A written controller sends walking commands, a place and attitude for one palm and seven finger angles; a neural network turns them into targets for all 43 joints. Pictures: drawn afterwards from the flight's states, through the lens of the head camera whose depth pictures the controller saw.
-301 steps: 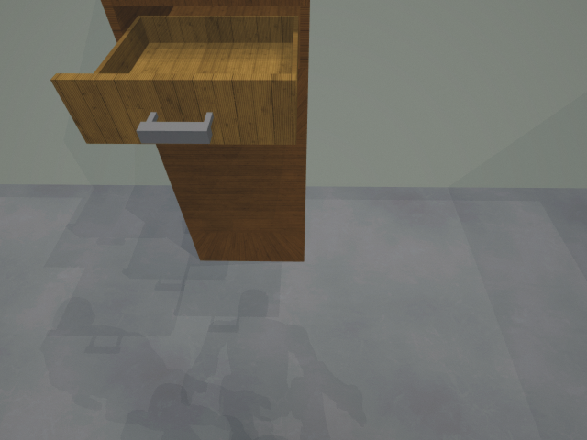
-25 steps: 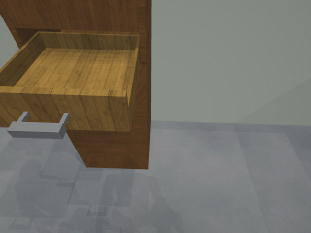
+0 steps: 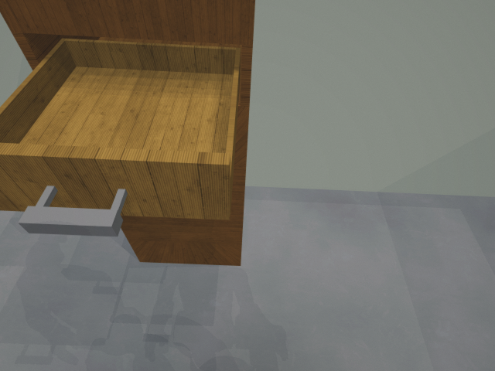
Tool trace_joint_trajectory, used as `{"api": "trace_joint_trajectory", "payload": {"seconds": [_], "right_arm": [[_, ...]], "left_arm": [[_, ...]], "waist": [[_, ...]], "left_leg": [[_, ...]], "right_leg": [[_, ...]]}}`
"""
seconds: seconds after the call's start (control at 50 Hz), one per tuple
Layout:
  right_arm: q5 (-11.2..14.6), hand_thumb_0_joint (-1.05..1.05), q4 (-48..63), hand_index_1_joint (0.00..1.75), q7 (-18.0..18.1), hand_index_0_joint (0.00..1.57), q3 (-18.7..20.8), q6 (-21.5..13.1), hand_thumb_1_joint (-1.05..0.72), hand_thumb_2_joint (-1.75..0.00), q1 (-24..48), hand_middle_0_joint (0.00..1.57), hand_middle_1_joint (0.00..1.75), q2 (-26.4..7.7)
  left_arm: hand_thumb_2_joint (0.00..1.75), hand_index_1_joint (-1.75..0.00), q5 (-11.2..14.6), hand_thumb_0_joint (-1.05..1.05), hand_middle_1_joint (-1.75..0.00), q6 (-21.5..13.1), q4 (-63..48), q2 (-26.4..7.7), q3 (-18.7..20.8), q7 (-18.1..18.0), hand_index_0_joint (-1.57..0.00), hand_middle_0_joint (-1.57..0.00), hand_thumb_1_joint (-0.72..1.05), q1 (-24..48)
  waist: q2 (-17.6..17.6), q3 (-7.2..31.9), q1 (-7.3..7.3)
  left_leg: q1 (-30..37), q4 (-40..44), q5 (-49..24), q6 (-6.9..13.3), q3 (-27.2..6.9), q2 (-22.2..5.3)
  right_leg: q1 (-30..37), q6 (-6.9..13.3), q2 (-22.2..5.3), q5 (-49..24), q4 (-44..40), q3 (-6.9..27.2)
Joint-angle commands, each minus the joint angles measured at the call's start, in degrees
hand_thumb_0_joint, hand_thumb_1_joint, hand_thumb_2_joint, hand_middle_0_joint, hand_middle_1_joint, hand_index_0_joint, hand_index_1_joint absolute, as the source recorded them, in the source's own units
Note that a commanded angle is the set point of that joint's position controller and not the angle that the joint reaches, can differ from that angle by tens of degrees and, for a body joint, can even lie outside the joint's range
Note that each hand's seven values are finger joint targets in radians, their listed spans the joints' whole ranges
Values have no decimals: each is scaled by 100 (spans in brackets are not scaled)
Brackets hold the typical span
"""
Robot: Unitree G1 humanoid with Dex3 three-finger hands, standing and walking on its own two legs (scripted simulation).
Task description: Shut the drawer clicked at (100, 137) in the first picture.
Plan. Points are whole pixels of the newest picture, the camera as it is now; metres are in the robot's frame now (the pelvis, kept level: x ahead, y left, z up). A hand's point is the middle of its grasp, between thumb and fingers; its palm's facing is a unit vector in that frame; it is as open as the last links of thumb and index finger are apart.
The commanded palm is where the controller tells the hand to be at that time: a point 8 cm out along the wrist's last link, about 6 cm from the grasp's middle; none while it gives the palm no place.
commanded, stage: come to a stop and stand still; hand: left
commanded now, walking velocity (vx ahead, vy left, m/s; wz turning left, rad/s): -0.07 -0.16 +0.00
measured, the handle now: (79, 207) +0.28 +0.25 +0.14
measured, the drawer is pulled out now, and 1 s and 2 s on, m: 0.30 0.30 0.30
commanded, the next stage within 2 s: look again from close up in 1.04 s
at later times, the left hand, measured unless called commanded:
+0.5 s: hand out of the picture +0.04 +0.13 -0.16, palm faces +0.00 -0.97 -0.26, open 7.3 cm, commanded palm none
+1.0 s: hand out of the picture -0.03 +0.06 -0.17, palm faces +0.05 -0.98 -0.18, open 7.3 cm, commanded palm none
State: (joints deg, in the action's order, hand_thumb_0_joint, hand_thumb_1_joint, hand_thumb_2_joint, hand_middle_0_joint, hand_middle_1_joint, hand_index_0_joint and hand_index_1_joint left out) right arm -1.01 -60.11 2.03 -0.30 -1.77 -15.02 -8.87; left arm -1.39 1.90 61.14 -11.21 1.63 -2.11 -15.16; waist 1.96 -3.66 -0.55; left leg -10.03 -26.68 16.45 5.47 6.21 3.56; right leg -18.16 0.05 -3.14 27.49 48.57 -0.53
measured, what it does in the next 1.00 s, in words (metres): steps to the right: right foot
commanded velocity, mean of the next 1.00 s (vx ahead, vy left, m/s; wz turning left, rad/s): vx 0.00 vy -0.01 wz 0.00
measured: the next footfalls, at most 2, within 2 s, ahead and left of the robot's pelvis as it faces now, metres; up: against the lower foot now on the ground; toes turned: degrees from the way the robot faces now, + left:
right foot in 0.26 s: +0.03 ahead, -0.15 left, +0.00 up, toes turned -2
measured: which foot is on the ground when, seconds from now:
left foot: down 0.00-1.00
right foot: up 0.00-0.24, down 0.26-1.00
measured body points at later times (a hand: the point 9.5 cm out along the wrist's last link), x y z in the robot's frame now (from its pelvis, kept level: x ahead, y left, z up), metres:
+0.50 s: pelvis -0.01 -0.05 +0.00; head -0.02 -0.08 +0.45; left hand +0.04 +0.18 -0.14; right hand +0.01 -0.27 -0.17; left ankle -0.02 +0.06 -0.74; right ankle -0.01 -0.15 -0.74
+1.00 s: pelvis -0.01 -0.10 +0.00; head -0.01 -0.11 +0.45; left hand -0.03 +0.11 -0.15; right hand -0.04 -0.32 -0.16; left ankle -0.02 +0.06 -0.74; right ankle -0.01 -0.15 -0.74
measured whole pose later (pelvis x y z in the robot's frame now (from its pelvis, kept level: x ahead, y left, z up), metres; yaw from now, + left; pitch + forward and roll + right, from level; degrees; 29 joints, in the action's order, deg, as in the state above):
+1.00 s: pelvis -0.01 -0.10 +0.00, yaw +2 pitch -2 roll +0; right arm -0.8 -65.7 1.6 -0.8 -0.5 -19.6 -9.0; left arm -0.7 -1.1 64.6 -6.8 -0.5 -1.3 -17.8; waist -1.6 -1.6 0.5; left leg -9.8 -25.2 13.8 -2.8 1.2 -4.3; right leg -9.9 5.5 3.7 13.7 24.7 -5.7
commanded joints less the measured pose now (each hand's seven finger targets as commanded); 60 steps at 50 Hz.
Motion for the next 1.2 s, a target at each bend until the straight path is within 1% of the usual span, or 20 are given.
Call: {"api": "trace_joint_trajectory", "payload": {"seconds": [0.0,0.04,0.06,0.14,0.18,0.2,0.22,0.24,0.26,0.28,0.3,0.32,0.34,0.4,0.46,0.6,0.72,0.8,0.96,1.18], "right_arm": [[32,0,75,30,127,20,209,-97,-90,-90,-312,20,30,-935],[32,0,8,30,125,20,191,-66,-90,-90,-274,20,30,-771],[22,0,-32,30,130,20,184,-56,-90,-90,-317,20,30,-697],[-21,0,-138,30,96,20,217,14,-90,-90,-322,20,30,-676],[-13,0,-179,30,78,20,229,9,-90,-90,-248,20,30,-715],[99,0,55,30,-2,20,284,12,-90,-90,-105,20,30,-1188],[39,0,288,30,-55,20,216,-4,-90,-90,-133,20,30,-797],[24,0,287,30,-42,20,175,-51,-90,-90,-223,20,30,-593],[-23,0,275,30,-58,20,107,-76,-90,-90,-304,20,30,-530],[-4,0,305,30,-58,20,118,-73,-90,-90,-309,20,30,-489],[0,0,265,30,-51,20,130,-53,-90,-90,-327,20,30,-535],[8,0,245,30,-29,20,139,-28,-90,-90,-404,20,30,-609],[22,0,247,30,-19,20,140,-14,-90,-90,-440,20,30,-634],[21,0,219,30,-41,20,112,23,-90,-90,-409,20,30,-583],[9,0,150,30,-77,20,89,77,-90,-90,-428,20,30,-519],[5,0,-65,30,-83,20,49,84,-90,-90,-567,20,30,-488],[15,0,-252,30,-71,20,23,92,-90,-90,-668,20,30,-412],[26,0,-336,30,-50,20,18,95,-90,-90,-728,20,30,-354],[31,0,-448,30,-3,20,-2,67,-90,-90,-815,20,30,-263],[29,0,-424,30,24,20,10,21,-90,-90,-805,20,30,-300]], "left_arm": [[90,-30,50,0,-30,-135,-257,-391,35,-3,-20,-20,90,-87],[90,-30,56,0,-30,-78,-210,-248,2,-2,-20,-20,90,-98],[90,-30,52,0,-30,-72,-221,-223,-6,4,-20,-20,90,-51],[90,-30,52,0,-30,-50,-252,-166,-18,17,-20,-20,90,164],[90,-30,51,0,-30,-108,-232,-202,-13,22,-20,-20,90,99],[90,-30,-3,0,-30,-228,112,-352,-55,-155,-20,-20,90,-492],[90,-30,55,0,-30,-289,-193,-337,-74,-165,-20,-20,90,-426],[90,-30,43,0,-30,-303,-255,-367,-70,-137,-20,-20,90,-271],[90,-30,87,0,-30,-350,-297,-487,-106,-94,-20,-20,90,-114],[90,-30,81,0,-30,-320,-305,-499,-130,-68,-20,-20,90,-47],[90,-30,66,0,-30,-327,-269,-454,-118,-63,-20,-20,90,-130],[90,-30,80,0,-30,-335,-219,-377,-112,-65,-20,-20,90,-138],[90,-30,92,0,-30,-318,-229,-339,-141,-58,-20,-20,90,-66],[90,-30,93,0,-30,-327,-242,-366,-146,-20,-20,-20,90,-1],[90,-30,85,0,-30,-326,-234,-424,-150,3,-20,-20,90,-28],[90,-30,102,0,-30,-390,-146,-502,-125,23,-20,-20,90,-189],[90,-30,108,0,-30,-418,-22,-483,-114,21,-20,-20,90,-308],[90,-30,102,0,-30,-424,60,-477,-92,8,-20,-20,90,-433],[90,-30,101,0,-30,-413,171,-385,-75,-1,-20,-20,90,-532],[90,-30,99,0,-30,-408,191,-341,-78,3,-20,-20,90,-553]], "waist": [[-413,452,-6],[-577,380,12],[-488,404,34],[-629,186,120],[-635,256,38],[-370,723,-67],[-296,868,-99],[-597,720,41],[-1100,721,63],[-1336,504,90],[-902,545,82],[-328,570,126],[-75,390,145],[109,-111,156],[118,-436,168],[123,-101,169],[45,-152,156],[34,-105,129],[-149,-136,89],[-118,-37,59]], "left_leg": [[770,802,-4706,529,-1377,-1835],[627,869,-4225,472,-1247,-1798],[643,863,-4181,466,-1301,-1815],[310,886,-3195,431,-1309,-1793],[277,733,-2960,303,-1226,-1679],[546,-342,-4533,-23,-1114,-1577],[15,-336,-2702,-250,-925,-1288],[-98,-245,-2243,-360,-809,-1040],[-147,-23,-2029,-383,-818,-964],[-142,251,-1964,-370,-979,-970],[-5,75,-2456,-277,-985,-1023],[80,-1,-2349,-251,-892,-1081],[-1,123,-1878,-236,-901,-1051],[-205,339,-861,-310,-790,-925],[-245,471,-184,-358,-715,-815],[4,346,-293,-435,-561,-751],[-17,316,-380,-489,-515,-766],[-124,252,-394,-517,-468,-755],[-201,367,-496,-544,-480,-821],[-194,495,-715,-536,-536,-884]], "right_leg": [[-367,-61,-132,-429,75,168],[-267,-99,-110,-554,-100,110],[-251,-96,-95,-526,-261,91],[32,-75,-54,-499,-919,-47],[351,-52,-30,-894,-1636,-76],[328,-69,-123,-1749,-1806,0],[698,151,-192,-1682,-2105,274],[681,310,-345,-2308,-2035,466],[828,362,-403,-2547,-1967,423],[640,338,-261,-2052,-1911,272],[644,303,-123,-2289,-1863,251],[683,284,-117,-2371,-1914,213],[620,264,-144,-2204,-2035,241],[387,283,-235,-1890,-2368,403],[39,318,-270,-1000,-2738,555],[167,364,-374,-880,-3116,738],[221,366,-414,-1015,-3310,769],[416,261,-446,-1221,-3417,818],[602,192,-399,-1583,-3400,668],[805,172,-318,-2059,-3194,502]]}}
